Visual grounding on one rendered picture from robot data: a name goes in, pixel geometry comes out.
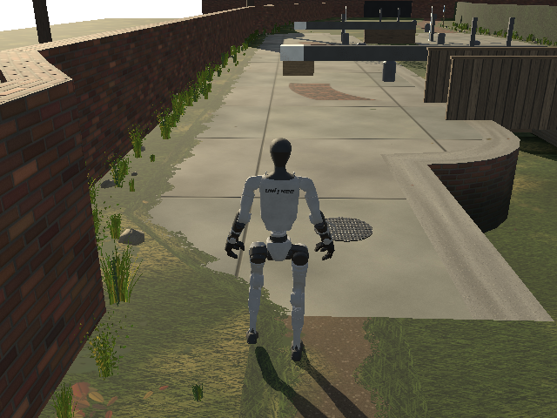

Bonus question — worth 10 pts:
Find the robot right upper arm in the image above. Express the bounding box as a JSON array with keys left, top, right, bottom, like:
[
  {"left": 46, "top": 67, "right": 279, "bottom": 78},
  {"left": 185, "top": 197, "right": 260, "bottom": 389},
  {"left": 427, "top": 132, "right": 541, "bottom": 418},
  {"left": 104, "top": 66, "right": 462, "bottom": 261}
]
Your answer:
[{"left": 298, "top": 176, "right": 323, "bottom": 225}]

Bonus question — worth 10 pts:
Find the right robot hand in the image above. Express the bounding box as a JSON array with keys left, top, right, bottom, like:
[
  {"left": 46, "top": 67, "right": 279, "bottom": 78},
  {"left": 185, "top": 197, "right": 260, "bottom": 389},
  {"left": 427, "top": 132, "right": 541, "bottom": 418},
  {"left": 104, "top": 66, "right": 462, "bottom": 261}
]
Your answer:
[{"left": 314, "top": 241, "right": 335, "bottom": 260}]

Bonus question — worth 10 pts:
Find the right robot foot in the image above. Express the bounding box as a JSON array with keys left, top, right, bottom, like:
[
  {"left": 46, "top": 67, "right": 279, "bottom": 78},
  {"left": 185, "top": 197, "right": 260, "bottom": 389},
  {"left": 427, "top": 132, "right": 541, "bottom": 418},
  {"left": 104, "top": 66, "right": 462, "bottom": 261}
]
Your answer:
[{"left": 291, "top": 339, "right": 303, "bottom": 361}]

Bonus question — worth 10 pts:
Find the robot left forearm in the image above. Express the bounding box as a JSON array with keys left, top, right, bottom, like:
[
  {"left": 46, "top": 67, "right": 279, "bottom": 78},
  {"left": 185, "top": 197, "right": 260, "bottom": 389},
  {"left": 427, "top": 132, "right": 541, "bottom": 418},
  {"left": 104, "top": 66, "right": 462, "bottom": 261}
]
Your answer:
[{"left": 227, "top": 210, "right": 245, "bottom": 244}]

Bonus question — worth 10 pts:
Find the robot left upper arm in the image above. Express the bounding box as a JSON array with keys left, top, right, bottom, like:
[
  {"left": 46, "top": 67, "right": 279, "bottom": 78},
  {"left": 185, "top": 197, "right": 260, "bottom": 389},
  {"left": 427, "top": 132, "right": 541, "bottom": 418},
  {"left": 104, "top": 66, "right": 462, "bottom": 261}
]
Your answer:
[{"left": 237, "top": 175, "right": 262, "bottom": 224}]

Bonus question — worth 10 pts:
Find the humanoid robot torso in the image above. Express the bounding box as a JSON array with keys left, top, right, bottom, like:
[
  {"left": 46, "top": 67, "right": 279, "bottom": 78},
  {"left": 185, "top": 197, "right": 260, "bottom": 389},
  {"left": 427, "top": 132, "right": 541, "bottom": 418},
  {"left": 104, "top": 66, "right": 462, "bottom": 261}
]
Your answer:
[{"left": 259, "top": 172, "right": 300, "bottom": 261}]

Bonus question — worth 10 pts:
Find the robot right forearm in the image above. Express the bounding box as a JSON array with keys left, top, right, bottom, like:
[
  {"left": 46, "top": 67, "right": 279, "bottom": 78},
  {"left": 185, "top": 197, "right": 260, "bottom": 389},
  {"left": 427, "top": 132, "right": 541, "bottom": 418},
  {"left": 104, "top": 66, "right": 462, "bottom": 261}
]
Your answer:
[{"left": 314, "top": 211, "right": 332, "bottom": 245}]

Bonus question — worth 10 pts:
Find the left robot hand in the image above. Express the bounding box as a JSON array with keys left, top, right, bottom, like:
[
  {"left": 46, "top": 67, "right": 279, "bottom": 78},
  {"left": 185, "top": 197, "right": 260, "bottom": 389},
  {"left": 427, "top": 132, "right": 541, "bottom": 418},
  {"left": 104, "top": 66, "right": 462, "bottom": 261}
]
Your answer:
[{"left": 225, "top": 240, "right": 245, "bottom": 259}]

